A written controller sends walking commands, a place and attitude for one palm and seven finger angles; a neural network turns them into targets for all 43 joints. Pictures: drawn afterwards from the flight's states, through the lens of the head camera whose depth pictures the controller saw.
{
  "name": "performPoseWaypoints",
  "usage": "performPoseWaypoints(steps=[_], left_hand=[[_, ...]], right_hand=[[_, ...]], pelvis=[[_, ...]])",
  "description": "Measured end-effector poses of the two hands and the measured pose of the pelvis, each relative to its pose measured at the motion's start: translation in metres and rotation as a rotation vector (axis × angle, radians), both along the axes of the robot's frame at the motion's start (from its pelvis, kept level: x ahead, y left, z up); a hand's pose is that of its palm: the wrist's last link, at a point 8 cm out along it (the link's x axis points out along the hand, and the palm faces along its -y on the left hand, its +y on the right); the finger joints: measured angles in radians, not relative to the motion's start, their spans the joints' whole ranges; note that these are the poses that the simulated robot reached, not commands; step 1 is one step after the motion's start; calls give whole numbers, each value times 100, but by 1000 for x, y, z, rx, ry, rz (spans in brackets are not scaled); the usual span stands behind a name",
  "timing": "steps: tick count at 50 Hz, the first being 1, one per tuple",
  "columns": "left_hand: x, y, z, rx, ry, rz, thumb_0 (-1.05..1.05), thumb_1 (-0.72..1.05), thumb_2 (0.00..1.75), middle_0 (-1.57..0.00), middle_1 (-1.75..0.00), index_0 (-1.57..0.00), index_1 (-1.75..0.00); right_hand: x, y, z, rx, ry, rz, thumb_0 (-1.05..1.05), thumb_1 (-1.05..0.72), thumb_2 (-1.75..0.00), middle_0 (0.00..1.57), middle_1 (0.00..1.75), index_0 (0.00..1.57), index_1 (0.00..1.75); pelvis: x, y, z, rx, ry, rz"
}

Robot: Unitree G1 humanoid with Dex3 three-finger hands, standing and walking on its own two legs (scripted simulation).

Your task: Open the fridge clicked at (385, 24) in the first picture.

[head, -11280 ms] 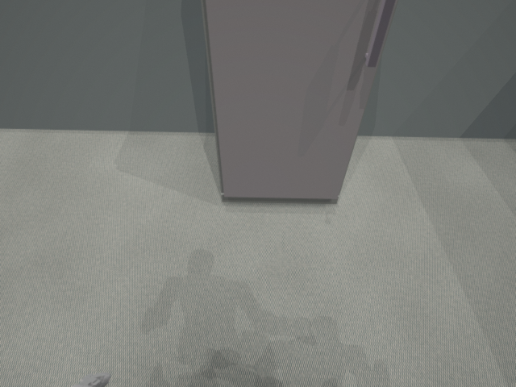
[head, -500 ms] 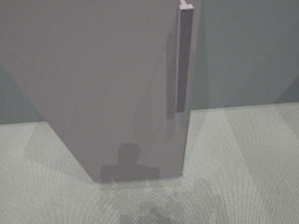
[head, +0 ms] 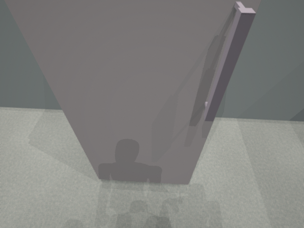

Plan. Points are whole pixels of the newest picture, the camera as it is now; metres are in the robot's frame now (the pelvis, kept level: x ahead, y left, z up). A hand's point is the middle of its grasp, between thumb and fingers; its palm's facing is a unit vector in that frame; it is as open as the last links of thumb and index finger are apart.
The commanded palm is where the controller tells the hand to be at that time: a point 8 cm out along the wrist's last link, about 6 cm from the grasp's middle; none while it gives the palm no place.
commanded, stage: come to a stop and stand still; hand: right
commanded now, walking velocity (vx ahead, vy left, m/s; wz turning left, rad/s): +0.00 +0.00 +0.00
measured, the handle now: (220, 72) +0.47 -0.13 +0.19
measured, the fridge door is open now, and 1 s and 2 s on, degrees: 0 0 0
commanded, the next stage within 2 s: look again from close up in 0.36 s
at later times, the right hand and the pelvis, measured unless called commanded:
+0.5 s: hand out of the picture -0.04 -0.14 -0.17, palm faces +0.04 +0.98 -0.17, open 7.3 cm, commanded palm none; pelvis -0.01 +0.01 +0.01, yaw +0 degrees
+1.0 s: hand out of the picture +0.00 -0.19 -0.17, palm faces +0.00 +0.97 -0.24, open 7.4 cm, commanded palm none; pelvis -0.02 -0.01 +0.00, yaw +1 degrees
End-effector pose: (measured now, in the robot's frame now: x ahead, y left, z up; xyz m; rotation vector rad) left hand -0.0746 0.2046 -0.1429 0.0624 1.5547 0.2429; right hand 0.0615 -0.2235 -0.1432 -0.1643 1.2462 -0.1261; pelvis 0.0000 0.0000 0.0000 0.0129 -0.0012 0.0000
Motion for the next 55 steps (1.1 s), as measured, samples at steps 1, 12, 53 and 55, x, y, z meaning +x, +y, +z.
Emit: performPoseWaypoints(steps=[1,12,53,55], left_hand=[[6,1,0,-3,-14,-6,1,91,89,-20,-30,-19,-30],[60,18,-1,-6,-126,-88,2,93,89,-20,-30,-20,-30],[32,-2,-7,-46,-138,-112,1,91,89,-20,-30,-20,-30],[33,1,-6,-41,-135,-112,1,91,89,-20,-30,-20,-30]], right_hand=[[1,2,1,0,-6,-4,0,-94,-90,20,30,20,30],[-35,9,5,-17,54,-54,0,-95,-90,20,30,20,30],[-67,-12,10,-38,104,-14,1,-91,-90,20,30,20,30],[-68,-8,8,-32,111,-15,1,-91,-90,20,30,20,30]], pelvis=[[1,2,1,-3,-1,0],[1,15,5,-8,-13,-2],[-20,-6,3,-30,-17,18],[-18,-4,3,-30,-17,19]])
